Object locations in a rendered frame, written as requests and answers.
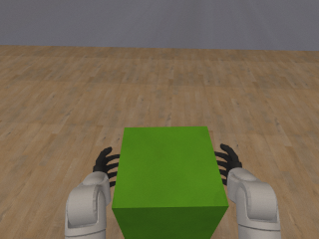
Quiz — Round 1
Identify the robot left forearm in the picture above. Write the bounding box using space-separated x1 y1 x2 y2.
64 171 112 239

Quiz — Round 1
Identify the carton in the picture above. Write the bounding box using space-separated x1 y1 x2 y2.
112 126 229 239

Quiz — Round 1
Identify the robot right forearm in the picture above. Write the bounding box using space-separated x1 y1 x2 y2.
226 167 282 239

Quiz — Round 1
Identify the robot left hand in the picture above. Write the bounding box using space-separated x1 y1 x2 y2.
93 147 120 187

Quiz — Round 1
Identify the robot right hand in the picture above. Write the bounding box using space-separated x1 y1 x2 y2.
214 143 242 185

